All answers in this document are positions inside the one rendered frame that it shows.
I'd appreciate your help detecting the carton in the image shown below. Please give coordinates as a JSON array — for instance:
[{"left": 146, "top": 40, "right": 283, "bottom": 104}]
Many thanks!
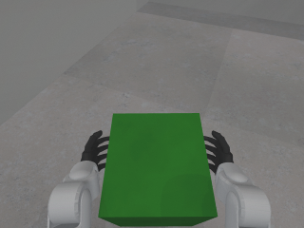
[{"left": 98, "top": 113, "right": 218, "bottom": 227}]

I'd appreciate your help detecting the right robot hand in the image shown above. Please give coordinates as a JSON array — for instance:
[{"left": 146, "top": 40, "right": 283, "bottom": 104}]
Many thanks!
[{"left": 203, "top": 130, "right": 234, "bottom": 175}]

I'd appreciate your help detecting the robot right forearm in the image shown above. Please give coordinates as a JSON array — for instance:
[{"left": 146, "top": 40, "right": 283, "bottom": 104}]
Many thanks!
[{"left": 215, "top": 162, "right": 272, "bottom": 228}]

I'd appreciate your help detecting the left robot hand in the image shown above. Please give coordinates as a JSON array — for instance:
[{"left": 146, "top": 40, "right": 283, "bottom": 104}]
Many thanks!
[{"left": 81, "top": 130, "right": 110, "bottom": 171}]

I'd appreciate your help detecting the robot left forearm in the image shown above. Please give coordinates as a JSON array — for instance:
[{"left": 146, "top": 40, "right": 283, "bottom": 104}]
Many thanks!
[{"left": 47, "top": 161, "right": 100, "bottom": 228}]

